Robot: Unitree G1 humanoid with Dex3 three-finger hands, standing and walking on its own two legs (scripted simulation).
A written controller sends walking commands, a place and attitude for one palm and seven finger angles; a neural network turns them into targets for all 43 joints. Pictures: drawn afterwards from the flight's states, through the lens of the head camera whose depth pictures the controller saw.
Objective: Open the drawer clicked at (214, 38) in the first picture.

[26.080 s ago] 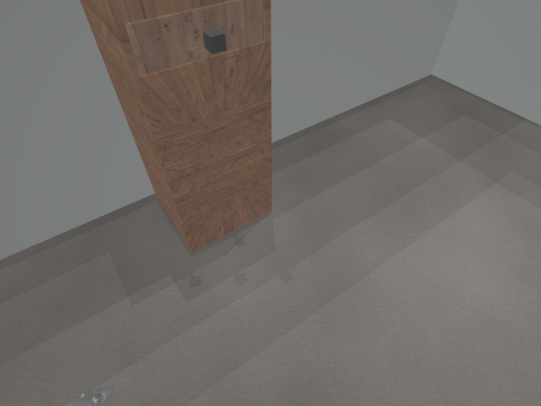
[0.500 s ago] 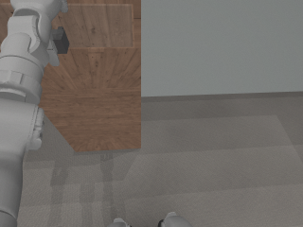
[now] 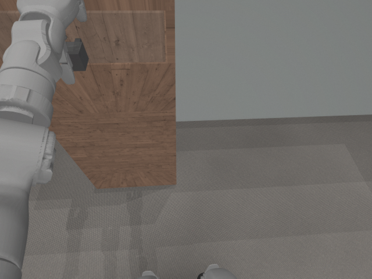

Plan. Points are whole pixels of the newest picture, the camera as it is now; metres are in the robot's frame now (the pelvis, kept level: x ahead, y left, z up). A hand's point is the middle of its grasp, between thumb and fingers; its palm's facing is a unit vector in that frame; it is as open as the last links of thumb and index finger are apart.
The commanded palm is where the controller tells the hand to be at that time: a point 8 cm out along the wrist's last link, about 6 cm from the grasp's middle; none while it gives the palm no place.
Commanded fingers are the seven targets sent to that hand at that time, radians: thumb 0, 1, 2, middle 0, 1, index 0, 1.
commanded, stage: lift the fingers back up to retry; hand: left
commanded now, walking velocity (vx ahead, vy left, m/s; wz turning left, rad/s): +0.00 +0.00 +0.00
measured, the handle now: (75, 51) +0.59 +0.19 +0.15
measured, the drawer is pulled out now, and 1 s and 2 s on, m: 0.00 0.00 0.00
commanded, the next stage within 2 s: re-aim the fingers above the handle in 0.44 s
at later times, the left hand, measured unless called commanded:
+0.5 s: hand (60, 32) +0.55 +0.19 +0.22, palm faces -0.03 -0.01 -1.00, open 13.3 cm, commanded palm +0.56 +0.18 +0.27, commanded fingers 0.00 -0.50 0.30 -0.30 -1.20 -0.30 -1.20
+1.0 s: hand (61, 33) +0.55 +0.19 +0.21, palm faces -0.02 +0.01 -1.00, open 13.4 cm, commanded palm +0.56 +0.17 +0.27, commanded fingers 0.00 -0.50 0.30 -0.30 -1.20 -0.30 -1.20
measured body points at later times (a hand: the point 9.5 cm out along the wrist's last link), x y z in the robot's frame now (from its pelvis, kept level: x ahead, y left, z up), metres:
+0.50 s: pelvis +0.02 +0.00 +0.01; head +0.09 -0.01 +0.46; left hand +0.55 +0.19 +0.27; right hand +0.04 -0.27 -0.12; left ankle +0.03 +0.09 -0.70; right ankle +0.03 -0.11 -0.70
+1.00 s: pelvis +0.03 -0.01 +0.02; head +0.10 -0.02 +0.46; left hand +0.55 +0.19 +0.27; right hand +0.06 -0.27 -0.12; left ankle +0.03 +0.09 -0.70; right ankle +0.03 -0.11 -0.70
